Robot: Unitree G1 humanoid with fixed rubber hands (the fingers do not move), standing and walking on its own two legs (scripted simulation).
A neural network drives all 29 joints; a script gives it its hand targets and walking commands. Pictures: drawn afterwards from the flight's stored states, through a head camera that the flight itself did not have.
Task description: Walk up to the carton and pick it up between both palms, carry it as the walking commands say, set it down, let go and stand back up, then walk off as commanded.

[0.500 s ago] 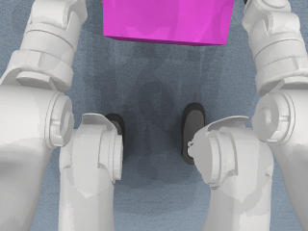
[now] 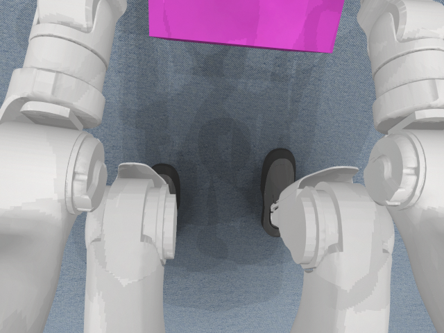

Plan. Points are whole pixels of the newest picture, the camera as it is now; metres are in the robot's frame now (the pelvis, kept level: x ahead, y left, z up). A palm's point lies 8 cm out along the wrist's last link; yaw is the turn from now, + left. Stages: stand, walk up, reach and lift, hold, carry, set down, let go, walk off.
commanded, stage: reach and lift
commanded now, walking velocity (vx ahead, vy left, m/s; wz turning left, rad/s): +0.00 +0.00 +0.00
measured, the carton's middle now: out of the picture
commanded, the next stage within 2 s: none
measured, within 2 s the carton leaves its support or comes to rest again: neither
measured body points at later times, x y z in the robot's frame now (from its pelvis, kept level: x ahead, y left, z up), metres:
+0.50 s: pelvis -0.01 +0.00 +0.00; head +0.37 -0.01 +0.23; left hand +0.59 +0.11 -0.14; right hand +0.57 -0.21 -0.15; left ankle +0.10 +0.12 -0.34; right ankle +0.13 -0.14 -0.34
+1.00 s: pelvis -0.02 +0.00 +0.04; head +0.34 -0.01 +0.30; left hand +0.57 +0.11 -0.08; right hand +0.55 -0.20 -0.09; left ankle +0.10 +0.12 -0.34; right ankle +0.13 -0.14 -0.34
